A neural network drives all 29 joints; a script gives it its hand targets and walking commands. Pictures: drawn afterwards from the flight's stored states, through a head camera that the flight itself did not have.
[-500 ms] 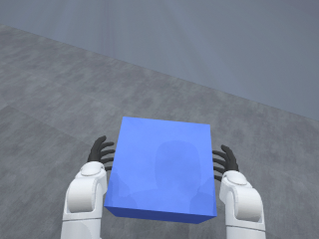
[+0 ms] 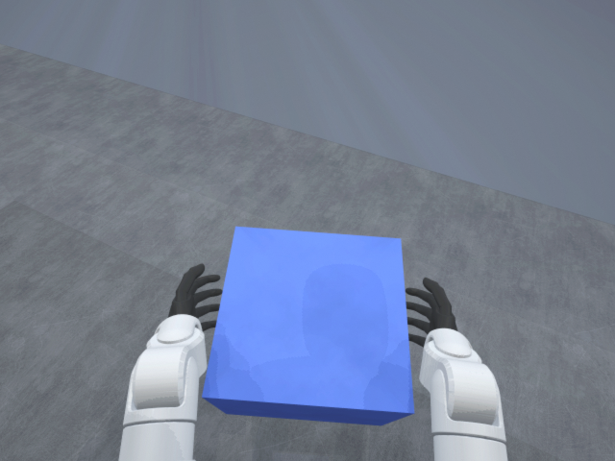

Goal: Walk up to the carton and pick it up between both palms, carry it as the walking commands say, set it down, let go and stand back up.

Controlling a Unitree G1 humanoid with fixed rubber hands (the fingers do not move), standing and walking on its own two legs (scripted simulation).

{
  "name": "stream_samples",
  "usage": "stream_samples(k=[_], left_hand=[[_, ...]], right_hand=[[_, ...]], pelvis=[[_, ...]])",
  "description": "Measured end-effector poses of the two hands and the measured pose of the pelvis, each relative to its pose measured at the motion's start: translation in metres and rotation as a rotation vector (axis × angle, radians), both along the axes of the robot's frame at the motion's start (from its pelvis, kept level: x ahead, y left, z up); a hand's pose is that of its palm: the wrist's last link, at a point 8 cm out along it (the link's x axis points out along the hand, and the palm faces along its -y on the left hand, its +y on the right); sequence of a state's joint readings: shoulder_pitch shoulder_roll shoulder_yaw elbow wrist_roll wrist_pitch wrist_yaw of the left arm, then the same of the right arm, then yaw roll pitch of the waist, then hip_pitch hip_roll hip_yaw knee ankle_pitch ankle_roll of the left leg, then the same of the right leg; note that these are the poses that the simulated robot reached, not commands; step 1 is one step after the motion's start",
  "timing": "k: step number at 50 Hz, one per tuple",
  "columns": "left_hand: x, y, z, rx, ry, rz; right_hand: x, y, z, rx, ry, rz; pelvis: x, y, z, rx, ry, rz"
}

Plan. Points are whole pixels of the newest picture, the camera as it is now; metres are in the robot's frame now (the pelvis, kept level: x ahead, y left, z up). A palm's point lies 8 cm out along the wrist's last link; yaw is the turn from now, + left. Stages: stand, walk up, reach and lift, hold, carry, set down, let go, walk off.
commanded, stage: carry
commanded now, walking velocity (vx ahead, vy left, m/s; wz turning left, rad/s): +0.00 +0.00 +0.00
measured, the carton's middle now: (310, 329) +0.32 +0.00 -0.04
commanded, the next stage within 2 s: hold in 1.20 s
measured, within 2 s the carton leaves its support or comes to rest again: neither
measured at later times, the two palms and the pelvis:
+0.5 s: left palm (192, 326) +0.28 +0.15 +0.04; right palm (441, 336) +0.28 -0.17 +0.04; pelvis +0.01 -0.01 +0.00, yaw +0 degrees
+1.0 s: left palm (187, 331) +0.27 +0.16 +0.04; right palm (439, 344) +0.27 -0.17 +0.04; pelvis +0.00 +0.00 +0.00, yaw -1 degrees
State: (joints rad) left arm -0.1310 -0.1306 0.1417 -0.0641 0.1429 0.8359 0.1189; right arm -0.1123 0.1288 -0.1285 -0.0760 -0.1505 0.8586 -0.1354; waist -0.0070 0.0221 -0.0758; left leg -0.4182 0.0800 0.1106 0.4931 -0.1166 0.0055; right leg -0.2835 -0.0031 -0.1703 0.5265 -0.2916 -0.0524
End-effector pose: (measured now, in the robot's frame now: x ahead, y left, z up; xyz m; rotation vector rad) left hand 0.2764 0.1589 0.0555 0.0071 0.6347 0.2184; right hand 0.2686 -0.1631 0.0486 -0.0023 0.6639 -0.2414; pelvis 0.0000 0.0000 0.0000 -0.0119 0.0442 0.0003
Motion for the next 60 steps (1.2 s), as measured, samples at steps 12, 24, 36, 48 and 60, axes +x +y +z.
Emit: stream_samples(k=[12,24,36,48,60], left_hand=[[0.007,-0.006,-0.009,0.014,0.008,-0.008],[0.004,-0.005,-0.014,-0.002,-0.004,-0.008],[-0.006,0.000,-0.007,0.009,-0.003,-0.009],[-0.004,0.000,-0.013,0.001,0.019,-0.016],[0.001,0.001,-0.013,0.002,-0.015,-0.016]], right_hand=[[0.009,-0.007,-0.009,0.010,-0.005,0.008],[0.008,-0.007,-0.009,-0.002,-0.027,0.017],[-0.005,-0.002,-0.007,0.006,-0.025,0.016],[-0.004,-0.002,-0.008,-0.005,-0.004,0.011],[-0.001,-0.001,-0.012,0.015,-0.040,0.013]], pelvis=[[0.011,-0.007,-0.002,0.004,-0.009,-0.002],[0.010,-0.007,-0.003,0.001,-0.022,-0.002],[0.001,-0.002,-0.001,-0.005,-0.021,-0.006],[0.000,0.000,0.000,-0.004,-0.007,-0.011],[0.004,0.001,-0.001,-0.003,-0.007,-0.013]])
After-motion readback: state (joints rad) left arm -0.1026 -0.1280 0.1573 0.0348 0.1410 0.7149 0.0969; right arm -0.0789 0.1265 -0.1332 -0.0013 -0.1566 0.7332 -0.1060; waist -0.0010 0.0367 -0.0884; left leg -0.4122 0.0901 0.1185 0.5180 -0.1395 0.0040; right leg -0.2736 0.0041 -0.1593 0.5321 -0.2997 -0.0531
